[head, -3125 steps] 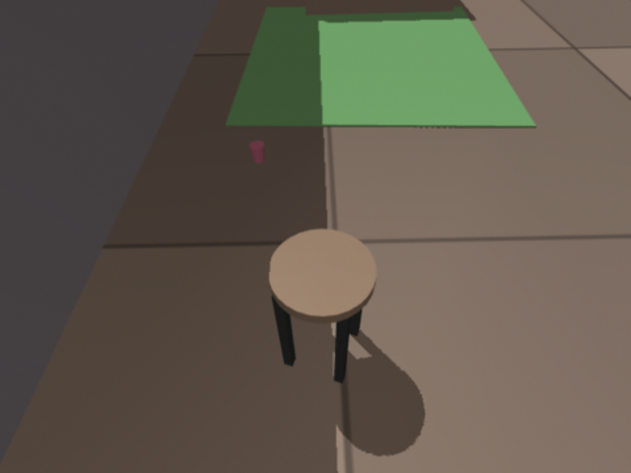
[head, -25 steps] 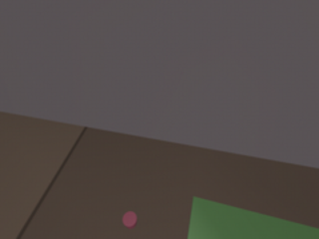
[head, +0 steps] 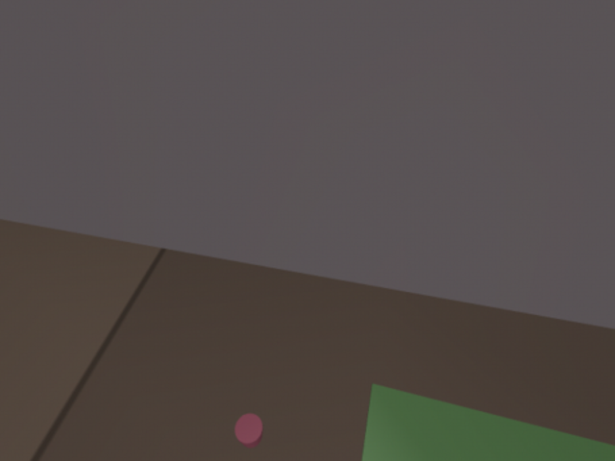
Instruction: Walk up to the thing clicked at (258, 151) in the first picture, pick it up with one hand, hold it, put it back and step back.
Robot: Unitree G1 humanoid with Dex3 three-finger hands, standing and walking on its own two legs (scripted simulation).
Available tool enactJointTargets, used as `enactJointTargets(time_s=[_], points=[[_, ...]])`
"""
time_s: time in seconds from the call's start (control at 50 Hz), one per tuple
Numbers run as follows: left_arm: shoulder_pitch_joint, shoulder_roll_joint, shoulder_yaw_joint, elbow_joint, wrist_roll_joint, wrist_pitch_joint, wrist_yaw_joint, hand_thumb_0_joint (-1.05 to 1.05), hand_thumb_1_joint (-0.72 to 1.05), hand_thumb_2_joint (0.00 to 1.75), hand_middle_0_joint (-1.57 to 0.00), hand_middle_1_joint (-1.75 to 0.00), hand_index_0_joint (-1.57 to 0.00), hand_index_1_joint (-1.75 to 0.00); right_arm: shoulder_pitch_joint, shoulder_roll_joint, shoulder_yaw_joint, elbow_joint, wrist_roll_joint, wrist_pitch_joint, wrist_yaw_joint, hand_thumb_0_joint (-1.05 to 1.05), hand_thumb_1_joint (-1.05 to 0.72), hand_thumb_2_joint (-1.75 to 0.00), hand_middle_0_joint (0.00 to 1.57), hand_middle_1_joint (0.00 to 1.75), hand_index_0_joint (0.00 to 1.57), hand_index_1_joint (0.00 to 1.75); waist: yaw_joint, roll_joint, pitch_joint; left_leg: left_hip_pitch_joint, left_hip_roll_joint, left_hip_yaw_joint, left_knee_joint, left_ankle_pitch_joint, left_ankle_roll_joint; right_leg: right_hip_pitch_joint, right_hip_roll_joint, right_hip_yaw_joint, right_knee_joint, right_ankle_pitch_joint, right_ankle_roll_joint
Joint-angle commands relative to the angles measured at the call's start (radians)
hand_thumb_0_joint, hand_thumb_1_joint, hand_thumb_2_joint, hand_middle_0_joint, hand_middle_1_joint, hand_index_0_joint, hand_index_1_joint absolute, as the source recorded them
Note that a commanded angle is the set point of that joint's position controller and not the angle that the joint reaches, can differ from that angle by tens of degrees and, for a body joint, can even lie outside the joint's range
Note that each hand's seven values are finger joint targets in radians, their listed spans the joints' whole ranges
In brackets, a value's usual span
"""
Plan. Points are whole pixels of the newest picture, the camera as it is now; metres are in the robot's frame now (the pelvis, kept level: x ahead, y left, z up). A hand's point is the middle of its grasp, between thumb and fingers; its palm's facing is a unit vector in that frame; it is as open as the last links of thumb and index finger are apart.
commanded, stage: stand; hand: left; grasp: from above
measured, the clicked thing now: (250, 432) +0.36 +0.18 -0.74
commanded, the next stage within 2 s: step back in 0.52 s
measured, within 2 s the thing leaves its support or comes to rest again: neither
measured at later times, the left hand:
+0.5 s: hand out of the picture +0.05 +0.24 -0.17, palm faces +0.01 -0.95 -0.30, open 7.4 cm
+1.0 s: hand out of the picture +0.00 +0.22 -0.15, palm faces +0.00 -0.91 -0.41, open 7.4 cm
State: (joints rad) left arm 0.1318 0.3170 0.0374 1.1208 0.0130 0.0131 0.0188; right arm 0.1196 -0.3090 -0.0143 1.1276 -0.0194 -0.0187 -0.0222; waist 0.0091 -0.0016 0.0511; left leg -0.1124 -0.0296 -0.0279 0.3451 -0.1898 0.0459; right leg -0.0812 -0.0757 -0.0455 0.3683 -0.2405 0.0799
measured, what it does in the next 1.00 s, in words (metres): lifts its left foot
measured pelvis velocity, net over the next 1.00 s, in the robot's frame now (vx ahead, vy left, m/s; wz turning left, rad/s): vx -0.09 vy -0.04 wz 0.00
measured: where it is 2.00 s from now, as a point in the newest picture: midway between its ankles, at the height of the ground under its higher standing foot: outside the picture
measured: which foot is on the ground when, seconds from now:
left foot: down 0.00-0.82, up 0.84-1.00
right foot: down 0.00-1.00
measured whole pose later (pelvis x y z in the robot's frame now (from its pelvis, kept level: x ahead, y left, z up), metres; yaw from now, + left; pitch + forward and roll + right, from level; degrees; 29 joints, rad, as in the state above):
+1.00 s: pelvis -0.09 -0.04 -0.01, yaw +0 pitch -1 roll +1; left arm 0.13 0.32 0.06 0.91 0.03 0.02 0.03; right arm 0.07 -0.39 -0.04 0.94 0.01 0.06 -0.02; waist 0.02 0.05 0.18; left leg -0.47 -0.14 -0.17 1.17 -0.48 -0.01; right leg -0.27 0.00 0.00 0.57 -0.28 -0.02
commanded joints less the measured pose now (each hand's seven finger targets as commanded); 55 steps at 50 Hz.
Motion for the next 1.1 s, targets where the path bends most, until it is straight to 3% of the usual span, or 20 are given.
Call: enactJointTargets(time_s=[0.0, 0.26, 0.36, 0.48, 0.5, 0.54, 0.56, 0.6, 0.66, 0.72, 0.76, 0.78, 0.8, 0.82, 0.84, 0.88, 0.9, 0.94, 1.0, 1.08], points=[[-0.008, 0.188, 0.031, -0.049, 0.005, -0.016, 0.006, 0.00, 0.90, 0.90, -0.20, -0.30, -0.20, -0.30, -0.026, -0.227, -0.040, -0.052, 0.003, -0.018, -0.009, 0.00, -0.90, -0.90, 0.20, 0.30, 0.20, 0.30, -0.002, 0.051, -0.056, 0.013, 0.147, -0.130, -0.069, 0.235, -0.030, -0.011, -0.042, 0.040, -0.032, 0.100, -0.072], [-0.018, 0.204, 0.024, -0.058, 0.005, -0.027, 0.004, 0.00, 0.90, 0.90, -0.20, -0.30, -0.20, -0.30, -0.042, -0.229, -0.041, -0.053, 0.003, -0.015, 0.002, 0.00, -0.90, -0.90, 0.20, 0.30, 0.20, 0.30, -0.005, 0.021, -0.047, -0.031, 0.134, -0.107, -0.065, 0.137, -0.019, 0.005, -0.062, 0.052, -0.073, 0.099, -0.083], [-0.018, 0.214, 0.023, -0.062, 0.004, -0.031, 0.003, 0.00, 0.90, 0.90, -0.20, -0.30, -0.20, -0.30, -0.025, -0.230, -0.036, -0.054, 0.007, -0.017, 0.004, 0.00, -0.90, -0.90, 0.20, 0.30, 0.20, 0.30, -0.011, 0.020, -0.071, -0.008, 0.135, -0.103, -0.053, 0.216, -0.019, 0.019, -0.064, 0.056, -0.066, 0.149, -0.080], [-0.015, 0.211, 0.021, -0.062, 0.004, -0.028, 0.000, 0.00, 0.90, 0.90, -0.20, -0.30, -0.20, -0.30, -0.032, -0.240, -0.036, -0.054, 0.006, -0.016, 0.003, 0.00, -0.90, -0.90, 0.20, 0.30, 0.20, 0.30, -0.008, 0.035, -0.050, -0.030, 0.139, -0.117, -0.080, 0.125, -0.019, 0.004, -0.058, 0.053, -0.067, 0.105, -0.083], [-0.039, 0.287, 0.050, -0.083, -0.016, -0.026, 0.004, 0.00, 0.90, 0.90, -0.20, -0.30, -0.20, -0.30, -0.082, -0.313, -0.061, -0.081, 0.019, 0.006, 0.016, 0.00, -0.90, -0.90, 0.20, 0.30, 0.20, 0.30, -0.023, 0.053, 0.048, -0.097, 0.157, -0.143, -0.004, 0.385, 0.012, -0.096, -0.029, 0.044, 0.063, 0.222, -0.087], [0.004, 0.247, 0.050, -0.105, -0.025, -0.021, 0.012, 0.00, 0.90, 0.90, -0.20, -0.30, -0.20, -0.30, -0.072, -0.310, -0.068, -0.111, 0.033, 0.015, 0.020, 0.00, -0.90, -0.90, 0.20, 0.30, 0.20, 0.30, -0.023, 0.109, -0.038, -0.036, 0.200, -0.154, 0.023, 0.554, 0.069, -0.101, 0.022, 0.001, 0.161, 0.176, -0.094], [0.001, 0.240, 0.049, -0.119, -0.027, -0.017, 0.012, 0.00, 0.90, 0.90, -0.20, -0.30, -0.20, -0.30, -0.061, -0.312, -0.073, -0.126, 0.033, 0.021, 0.021, 0.00, -0.90, -0.90, 0.20, 0.30, 0.20, 0.30, -0.030, 0.121, -0.070, -0.034, 0.212, -0.164, 0.031, 0.574, 0.095, -0.109, 0.046, -0.001, 0.217, 0.126, -0.095], [0.001, 0.226, 0.054, -0.145, -0.019, -0.001, 0.009, 0.00, 0.90, 0.90, -0.20, -0.30, -0.20, -0.30, -0.067, -0.314, -0.085, -0.157, 0.027, 0.030, 0.018, 0.00, -0.90, -0.90, 0.20, 0.30, 0.20, 0.30, -0.036, 0.195, -0.121, -0.037, 0.269, -0.221, 0.019, 0.500, 0.152, -0.150, 0.078, 0.012, 0.369, -0.211, -0.110], [0.018, 0.209, 0.057, -0.181, -0.018, 0.020, 0.012, 0.00, 0.90, 0.90, -0.20, -0.30, -0.20, -0.30, -0.073, -0.309, -0.093, -0.206, 0.003, 0.039, 0.004, 0.00, -0.90, -0.90, 0.20, 0.30, 0.20, 0.30, -0.030, 0.187, -0.119, -0.042, 0.304, -0.227, 0.069, 0.556, 0.219, -0.260, 0.092, 0.090, 0.563, -0.327, -0.126], [0.082, 0.196, 0.061, -0.178, -0.012, 0.012, 0.014, 0.00, 0.90, 0.90, -0.20, -0.30, -0.20, -0.30, -0.102, -0.282, -0.082, -0.238, 0.003, 0.051, 0.002, 0.00, -0.90, -0.90, 0.20, 0.30, 0.20, 0.30, 0.007, 0.157, -0.148, -0.036, 0.255, -0.177, 0.171, 0.526, 0.178, -0.220, 0.084, 0.072, 0.387, -0.233, -0.124], [0.128, 0.191, 0.066, -0.169, 0.005, -0.007, 0.016, 0.00, 0.90, 0.90, -0.20, -0.30, -0.20, -0.30, -0.120, -0.267, -0.076, -0.252, 0.019, 0.066, 0.007, 0.00, -0.90, -0.90, 0.20, 0.30, 0.20, 0.30, 0.040, 0.101, -0.150, -0.025, 0.174, -0.126, 0.300, 0.393, 0.093, -0.136, 0.071, 0.055, -0.003, 0.101, -0.102], [0.098, 0.238, 0.076, -0.178, 0.018, -0.016, 0.021, 0.00, 0.90, 0.90, -0.20, -0.30, -0.20, -0.30, -0.112, -0.235, -0.065, -0.261, 0.032, 0.067, 0.011, 0.00, -0.90, -0.90, 0.20, 0.30, 0.20, 0.30, 0.012, 0.000, -0.134, -0.152, 0.097, -0.098, 0.360, 0.212, 0.042, -0.039, -0.007, 0.159, -0.010, 0.300, -0.111], [0.070, 0.340, 0.100, -0.206, 0.021, -0.020, 0.019, 0.00, 0.90, 0.90, -0.20, -0.30, -0.20, -0.30, -0.052, -0.196, -0.053, -0.268, 0.035, 0.072, 0.011, 0.00, -0.90, -0.90, 0.20, 0.30, 0.20, 0.30, -0.013, -0.211, -0.108, -0.361, -0.048, -0.057, 0.493, -0.240, -0.024, 0.030, -0.206, 0.402, -0.029, 0.473, -0.203], [0.024, 0.431, 0.110, -0.249, 0.030, -0.025, 0.021, 0.00, 0.90, 0.90, -0.20, -0.30, -0.20, -0.30, -0.081, -0.221, -0.062, -0.266, 0.021, 0.083, -0.006, 0.00, -0.90, -0.90, 0.20, 0.30, 0.20, 0.30, 0.030, -0.283, -0.094, -0.356, -0.083, -0.113, 0.727, -0.472, -0.028, -0.114, -0.368, 0.575, -0.016, 0.606, -0.384], [-0.016, 0.396, 0.112, -0.270, 0.024, -0.027, 0.024, 0.00, 0.90, 0.90, -0.20, -0.30, -0.20, -0.30, -0.067, -0.263, -0.075, -0.250, 0.019, 0.087, -0.010, 0.00, -0.90, -0.90, 0.20, 0.30, 0.20, 0.30, 0.009, -0.208, -0.068, -0.351, -0.074, -0.197, 0.874, -0.449, -0.035, -0.154, -0.368, 0.565, -0.001, 0.613, -0.411], [-0.099, 0.296, 0.090, -0.296, 0.017, -0.026, 0.026, 0.00, 0.90, 0.90, -0.20, -0.30, -0.20, -0.30, -0.012, -0.273, -0.078, -0.225, 0.038, 0.077, -0.004, 0.00, -0.90, -0.90, 0.20, 0.30, 0.20, 0.30, -0.045, -0.081, -0.058, -0.387, -0.104, -0.193, 0.898, -0.321, -0.048, -0.092, -0.182, 0.290, 0.067, 0.631, -0.309], [-0.093, 0.293, 0.094, -0.308, 0.021, -0.024, 0.026, 0.00, 0.90, 0.90, -0.20, -0.30, -0.20, -0.30, -0.002, -0.267, -0.071, -0.229, 0.036, 0.070, -0.004, 0.00, -0.90, -0.90, 0.20, 0.30, 0.20, 0.30, -0.033, -0.104, -0.072, -0.396, -0.113, -0.170, 0.904, -0.293, -0.056, -0.061, -0.165, 0.253, 0.084, 0.624, -0.286], [-0.029, 0.263, 0.091, -0.318, 0.019, -0.024, 0.028, 0.00, 0.90, 0.90, -0.20, -0.30, -0.20, -0.30, -0.007, -0.268, -0.061, -0.236, 0.028, 0.063, -0.006, 0.00, -0.90, -0.90, 0.20, 0.30, 0.20, 0.30, 0.012, -0.087, -0.111, -0.428, -0.106, -0.151, 0.865, -0.290, -0.070, 0.053, -0.150, 0.235, 0.119, 0.657, -0.283], [0.038, 0.272, 0.100, -0.326, 0.015, -0.016, 0.038, 0.00, 0.90, 0.90, -0.20, -0.30, -0.20, -0.30, -0.046, -0.256, -0.056, -0.270, 0.020, 0.060, -0.011, 0.00, -0.90, -0.90, 0.20, 0.30, 0.20, 0.30, 0.052, -0.133, -0.112, -0.468, -0.056, -0.134, 0.701, -0.322, -0.084, 0.159, -0.196, 0.257, 0.136, 0.652, -0.314], [0.038, 0.297, 0.109, -0.351, 0.013, -0.003, 0.033, 0.00, 0.90, 0.90, -0.20, -0.30, -0.20, -0.30, -0.015, -0.250, -0.065, -0.272, 0.008, 0.054, -0.003, 0.00, -0.90, -0.90, 0.20, 0.30, 0.20, 0.30, 0.040, -0.186, -0.126, -0.335, -0.008, -0.051, 0.464, -0.308, -0.071, 0.086, -0.196, 0.248, 0.153, 0.595, -0.301]])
